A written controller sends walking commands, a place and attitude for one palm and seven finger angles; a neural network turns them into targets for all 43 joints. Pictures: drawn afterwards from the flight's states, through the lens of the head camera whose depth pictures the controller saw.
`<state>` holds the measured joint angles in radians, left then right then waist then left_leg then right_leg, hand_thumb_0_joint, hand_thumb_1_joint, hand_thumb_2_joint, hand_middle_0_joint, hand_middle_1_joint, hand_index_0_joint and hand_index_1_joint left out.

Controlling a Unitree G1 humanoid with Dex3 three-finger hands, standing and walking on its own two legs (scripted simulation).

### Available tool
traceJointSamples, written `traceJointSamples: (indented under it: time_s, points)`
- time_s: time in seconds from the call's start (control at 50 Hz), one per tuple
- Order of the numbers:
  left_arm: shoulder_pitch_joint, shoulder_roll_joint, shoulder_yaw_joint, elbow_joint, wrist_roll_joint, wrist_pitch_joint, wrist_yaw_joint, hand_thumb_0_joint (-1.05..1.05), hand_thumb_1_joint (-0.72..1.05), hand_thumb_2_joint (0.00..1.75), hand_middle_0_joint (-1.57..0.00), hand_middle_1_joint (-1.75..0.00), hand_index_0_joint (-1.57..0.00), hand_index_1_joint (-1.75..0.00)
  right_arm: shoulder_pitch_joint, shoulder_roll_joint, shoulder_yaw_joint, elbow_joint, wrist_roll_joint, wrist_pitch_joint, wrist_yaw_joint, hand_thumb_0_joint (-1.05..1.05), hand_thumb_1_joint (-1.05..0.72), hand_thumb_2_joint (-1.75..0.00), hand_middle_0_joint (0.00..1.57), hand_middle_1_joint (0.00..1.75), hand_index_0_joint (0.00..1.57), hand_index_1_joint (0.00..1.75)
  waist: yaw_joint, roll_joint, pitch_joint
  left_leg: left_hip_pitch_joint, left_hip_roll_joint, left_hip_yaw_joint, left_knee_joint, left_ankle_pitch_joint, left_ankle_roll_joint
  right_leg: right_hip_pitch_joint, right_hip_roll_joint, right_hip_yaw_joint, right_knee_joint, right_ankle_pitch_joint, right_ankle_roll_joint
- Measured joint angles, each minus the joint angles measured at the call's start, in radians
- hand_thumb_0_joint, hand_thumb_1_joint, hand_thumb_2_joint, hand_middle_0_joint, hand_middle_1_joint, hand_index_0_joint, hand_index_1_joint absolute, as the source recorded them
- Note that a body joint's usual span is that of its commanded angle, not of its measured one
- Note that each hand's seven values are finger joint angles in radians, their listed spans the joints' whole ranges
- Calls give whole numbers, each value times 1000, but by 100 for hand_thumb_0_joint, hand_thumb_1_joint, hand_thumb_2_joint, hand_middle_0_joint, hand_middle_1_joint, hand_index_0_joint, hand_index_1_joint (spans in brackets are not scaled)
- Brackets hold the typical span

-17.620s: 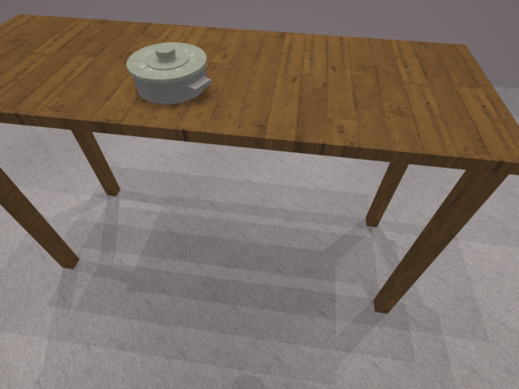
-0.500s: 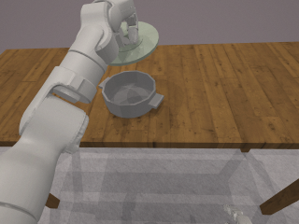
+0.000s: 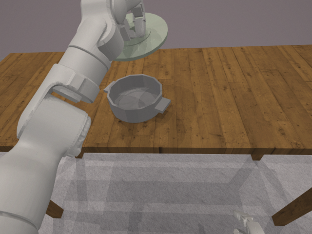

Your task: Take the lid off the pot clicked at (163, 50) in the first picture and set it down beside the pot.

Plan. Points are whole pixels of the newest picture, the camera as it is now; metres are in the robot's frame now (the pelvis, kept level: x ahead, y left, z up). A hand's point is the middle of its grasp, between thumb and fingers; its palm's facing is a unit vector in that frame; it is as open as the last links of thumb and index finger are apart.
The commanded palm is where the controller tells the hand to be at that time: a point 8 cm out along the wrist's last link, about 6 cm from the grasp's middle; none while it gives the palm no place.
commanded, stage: move the lid sideways beside the pot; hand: left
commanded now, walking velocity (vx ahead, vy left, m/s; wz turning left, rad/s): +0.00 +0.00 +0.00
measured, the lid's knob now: (128, 26) +0.50 +0.06 +0.30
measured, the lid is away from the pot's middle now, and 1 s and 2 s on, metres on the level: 0.02 0.12 0.23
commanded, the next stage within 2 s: none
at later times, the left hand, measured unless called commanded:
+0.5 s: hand (98, 31) +0.46 +0.12 +0.31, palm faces -0.08 -0.07 -0.99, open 4.0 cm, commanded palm +0.44 +0.14 +0.37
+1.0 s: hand (72, 34) +0.46 +0.18 +0.31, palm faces -0.09 -0.08 -0.99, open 4.0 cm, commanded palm +0.44 +0.19 +0.37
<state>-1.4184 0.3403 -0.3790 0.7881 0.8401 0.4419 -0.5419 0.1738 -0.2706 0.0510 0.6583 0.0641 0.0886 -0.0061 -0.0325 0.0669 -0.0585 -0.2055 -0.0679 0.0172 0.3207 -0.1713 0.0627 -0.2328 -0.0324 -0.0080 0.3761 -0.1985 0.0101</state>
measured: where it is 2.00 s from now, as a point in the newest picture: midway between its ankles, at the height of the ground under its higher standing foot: outside the picture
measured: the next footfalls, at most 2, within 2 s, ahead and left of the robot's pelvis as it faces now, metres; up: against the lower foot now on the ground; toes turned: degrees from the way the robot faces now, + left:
none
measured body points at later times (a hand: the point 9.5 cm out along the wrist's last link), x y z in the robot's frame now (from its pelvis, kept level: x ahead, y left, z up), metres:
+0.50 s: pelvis +0.00 +0.00 +0.00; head +0.01 -0.03 +0.45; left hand +0.46 +0.12 +0.36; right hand +0.14 -0.25 -0.12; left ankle -0.01 +0.08 -0.75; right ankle -0.01 -0.13 -0.75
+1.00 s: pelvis +0.00 +0.00 +0.00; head +0.02 -0.02 +0.45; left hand +0.46 +0.18 +0.36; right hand +0.15 -0.24 -0.11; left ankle -0.01 +0.08 -0.75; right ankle -0.01 -0.13 -0.75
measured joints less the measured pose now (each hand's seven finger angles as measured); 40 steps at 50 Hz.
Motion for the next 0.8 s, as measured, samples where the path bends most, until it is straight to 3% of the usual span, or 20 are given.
traceJointSamples:
  time_s: [0.12, 0.28, 0.4, 0.8]
  points:
    - [9, 4, 32, 7, 27, -16, 8, -16, 40, 78, -59, -92, -108, -114, -8, 1, 5, 3, -5, 5, 1, 1, -90, -90, 20, 30, 20, 30, 1, 3, -7, 3, 4, 4, 0, -1, -3, 1, 4, 4, 0, 1, -2]
    - [30, 66, 44, 28, 50, -14, -5, -16, 40, 78, -59, -92, -107, -114, -9, -3, 9, -11, 2, 28, -13, 1, -90, -90, 20, 30, 20, 30, -5, -1, 2, 1, 9, 7, 3, -2, -6, -2, 9, 7, 3, 2, -5]
    - [58, 108, 27, -28, 44, -22, -21, -16, 40, 78, -59, -92, -107, -114, 6, -11, -1, -10, 8, 20, -16, 1, -90, -90, 20, 30, 20, 30, -3, -9, 10, -2, 10, -4, 14, -7, -7, 4, 10, -4, 1, -1, -7]
    - [118, 190, 71, -117, 52, -32, -46, -15, 40, 78, -59, -92, -107, -114, -9, -13, -2, -25, 14, 36, -4, 1, -90, -90, 20, 30, 20, 30, 0, -4, 14, -12, 6, -5, 24, -14, -1, 4, 6, -6, -6, 1, -1]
